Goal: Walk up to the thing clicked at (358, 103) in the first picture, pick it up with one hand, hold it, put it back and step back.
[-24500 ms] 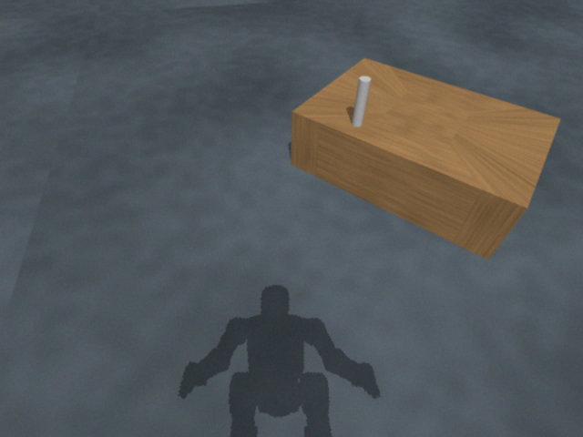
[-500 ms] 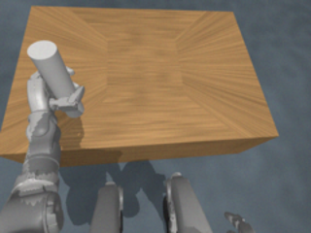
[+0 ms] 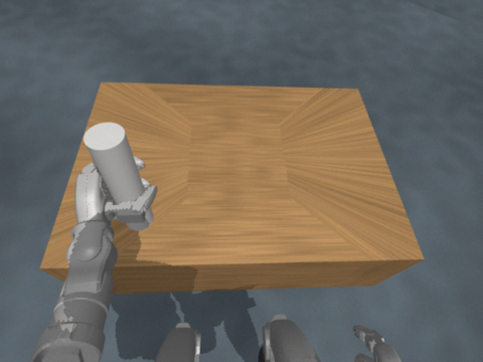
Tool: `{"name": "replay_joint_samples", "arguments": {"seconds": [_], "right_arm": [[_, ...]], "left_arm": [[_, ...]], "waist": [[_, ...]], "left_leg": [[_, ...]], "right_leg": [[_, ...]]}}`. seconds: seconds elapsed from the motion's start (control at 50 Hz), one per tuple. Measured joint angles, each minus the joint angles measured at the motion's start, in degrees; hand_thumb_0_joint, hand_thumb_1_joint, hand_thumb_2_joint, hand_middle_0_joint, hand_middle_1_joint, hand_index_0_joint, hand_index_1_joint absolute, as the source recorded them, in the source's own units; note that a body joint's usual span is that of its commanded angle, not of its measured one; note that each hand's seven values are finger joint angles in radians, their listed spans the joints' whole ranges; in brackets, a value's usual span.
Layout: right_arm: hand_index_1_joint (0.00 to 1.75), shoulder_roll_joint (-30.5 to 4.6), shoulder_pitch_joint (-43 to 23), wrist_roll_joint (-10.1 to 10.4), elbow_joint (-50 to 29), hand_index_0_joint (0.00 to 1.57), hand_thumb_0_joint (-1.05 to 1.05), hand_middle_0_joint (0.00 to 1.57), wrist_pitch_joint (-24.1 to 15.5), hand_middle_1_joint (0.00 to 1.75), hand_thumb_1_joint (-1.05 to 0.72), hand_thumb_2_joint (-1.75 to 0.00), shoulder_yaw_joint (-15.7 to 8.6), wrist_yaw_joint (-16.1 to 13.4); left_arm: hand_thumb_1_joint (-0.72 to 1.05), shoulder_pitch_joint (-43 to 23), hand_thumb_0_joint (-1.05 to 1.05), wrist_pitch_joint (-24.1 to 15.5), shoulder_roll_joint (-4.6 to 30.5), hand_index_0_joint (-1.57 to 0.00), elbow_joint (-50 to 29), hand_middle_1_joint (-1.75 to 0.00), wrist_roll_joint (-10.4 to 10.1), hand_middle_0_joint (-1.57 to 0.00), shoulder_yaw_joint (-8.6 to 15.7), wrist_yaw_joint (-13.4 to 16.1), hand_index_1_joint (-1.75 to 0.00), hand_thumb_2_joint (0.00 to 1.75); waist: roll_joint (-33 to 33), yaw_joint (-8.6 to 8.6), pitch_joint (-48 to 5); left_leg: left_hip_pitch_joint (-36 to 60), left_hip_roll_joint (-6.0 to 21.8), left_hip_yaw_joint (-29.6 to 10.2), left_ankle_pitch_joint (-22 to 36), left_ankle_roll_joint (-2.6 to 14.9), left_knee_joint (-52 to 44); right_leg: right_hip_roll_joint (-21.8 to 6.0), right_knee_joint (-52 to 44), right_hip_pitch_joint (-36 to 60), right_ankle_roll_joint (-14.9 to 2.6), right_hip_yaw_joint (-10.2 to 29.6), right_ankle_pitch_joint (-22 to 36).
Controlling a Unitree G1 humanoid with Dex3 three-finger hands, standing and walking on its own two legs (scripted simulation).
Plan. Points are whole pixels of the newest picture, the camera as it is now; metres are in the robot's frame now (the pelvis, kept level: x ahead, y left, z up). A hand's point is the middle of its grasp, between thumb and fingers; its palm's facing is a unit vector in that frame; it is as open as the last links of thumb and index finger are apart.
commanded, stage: lift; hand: left
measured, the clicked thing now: (125, 185) +0.39 +0.17 +0.05
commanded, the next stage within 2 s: hold in 0.68 s
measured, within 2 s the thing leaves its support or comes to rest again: neither
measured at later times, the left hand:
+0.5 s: hand (125, 180) +0.38 +0.17 +0.08, palm faces +0.14 -0.99 -0.02, open 7.5 cm
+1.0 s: hand (119, 177) +0.37 +0.17 +0.10, palm faces +0.14 -0.99 -0.01, open 7.5 cm
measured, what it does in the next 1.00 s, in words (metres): stands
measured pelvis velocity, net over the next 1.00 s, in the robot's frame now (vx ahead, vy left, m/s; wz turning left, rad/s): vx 0.03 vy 0.00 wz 0.00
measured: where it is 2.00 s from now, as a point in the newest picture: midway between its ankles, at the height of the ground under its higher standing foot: outside the picture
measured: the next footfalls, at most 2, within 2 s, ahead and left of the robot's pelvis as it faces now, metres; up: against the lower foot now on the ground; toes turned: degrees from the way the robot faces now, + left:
none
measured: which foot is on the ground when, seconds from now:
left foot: down 0.00-1.00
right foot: down 0.00-1.00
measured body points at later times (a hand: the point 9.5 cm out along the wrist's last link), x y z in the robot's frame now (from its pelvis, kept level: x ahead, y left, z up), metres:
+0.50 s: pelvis +0.02 +0.00 +0.04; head +0.08 +0.01 +0.48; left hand +0.36 +0.22 +0.09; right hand +0.14 -0.24 -0.08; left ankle +0.02 +0.13 -0.64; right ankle +0.05 -0.14 -0.64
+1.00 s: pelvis +0.03 +0.00 +0.05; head +0.07 +0.00 +0.50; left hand +0.36 +0.22 +0.11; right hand +0.16 -0.24 -0.06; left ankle +0.02 +0.13 -0.64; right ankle +0.05 -0.14 -0.64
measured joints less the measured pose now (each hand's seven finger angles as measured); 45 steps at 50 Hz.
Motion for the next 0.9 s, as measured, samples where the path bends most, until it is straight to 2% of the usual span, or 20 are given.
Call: {"name": "replay_joint_samples", "arguments": {"seconds": [0.28,0.9], "right_arm": [[0.3,1.0,0.4,0.2,-0.7,0.2,0.01,0.2,0.4,0.3,-0.91,-0.89,0.8,-0.2],[0.3,0.9,0.6,0.5,-1.1,0.2,0.01,0.2,0.5,0.3,-0.91,-0.89,0.3,-0.3]], "left_arm": [[-0.13,4.8,0.01,0.9,-0.7,-0.85,-4.0,-1.23,-0.7,-0.88,-1.6,-0.2,-1.21,1.18],[-0.14,10.5,0.01,2.6,-1.5,-0.85,-9.8,-1.24,-1.6,-0.87,-2.2,-1.1,-1.22,1.19]], "waist": [[0.2,0.66,1.5],[0.1,1.43,3.5]], "left_leg": [[8.8,0.1,0.4,1.8,0.04,-7.0],[20.0,0.2,1.0,3.4,0.2,-15.3]], "right_leg": [[0.0,-6.6,8.7,-0.04,0.1,1.5],[-0.2,-14.4,19.6,0.06,0.4,2.9]]}}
